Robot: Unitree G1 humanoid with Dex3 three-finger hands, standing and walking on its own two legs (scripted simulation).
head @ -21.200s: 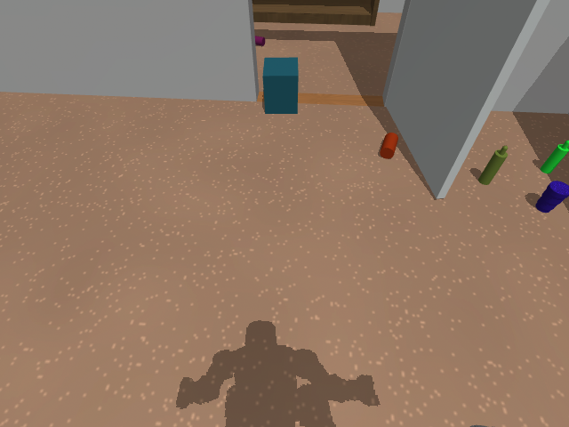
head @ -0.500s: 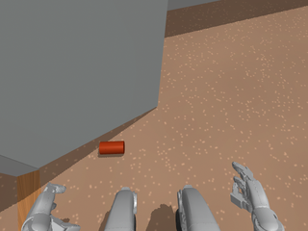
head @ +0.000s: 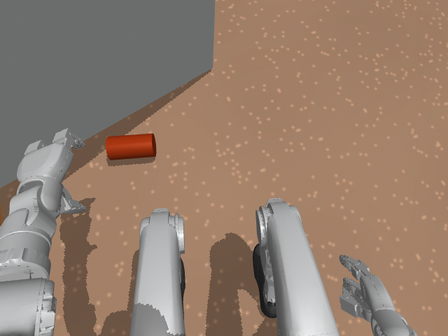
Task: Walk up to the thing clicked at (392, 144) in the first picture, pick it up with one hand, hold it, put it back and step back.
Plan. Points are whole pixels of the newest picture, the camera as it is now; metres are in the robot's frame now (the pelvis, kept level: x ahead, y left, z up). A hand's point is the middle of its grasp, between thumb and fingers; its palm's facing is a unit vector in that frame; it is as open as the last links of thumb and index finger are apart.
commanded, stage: rise first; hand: left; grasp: from above
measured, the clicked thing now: (132, 146) +0.55 +0.25 -0.41
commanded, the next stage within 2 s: none
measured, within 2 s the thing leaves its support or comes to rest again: neither
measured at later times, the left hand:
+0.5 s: hand (87, 157) +0.46 +0.30 -0.22, palm faces -0.45 -0.03 -0.89, open 14.0 cm
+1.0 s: hand (98, 149) +0.49 +0.30 -0.26, palm faces -0.45 -0.03 -0.89, open 13.9 cm
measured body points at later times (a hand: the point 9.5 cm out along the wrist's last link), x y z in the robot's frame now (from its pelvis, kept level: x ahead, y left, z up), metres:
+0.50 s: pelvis -0.01 +0.02 -0.07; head +0.22 +0.08 +0.31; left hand +0.48 +0.30 -0.17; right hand +0.04 -0.27 -0.18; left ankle +0.08 +0.14 -0.41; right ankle +0.10 -0.14 -0.41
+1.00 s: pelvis +0.00 +0.02 -0.10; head +0.25 +0.09 +0.27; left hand +0.51 +0.30 -0.21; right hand +0.02 -0.26 -0.19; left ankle +0.08 +0.14 -0.41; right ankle +0.10 -0.14 -0.41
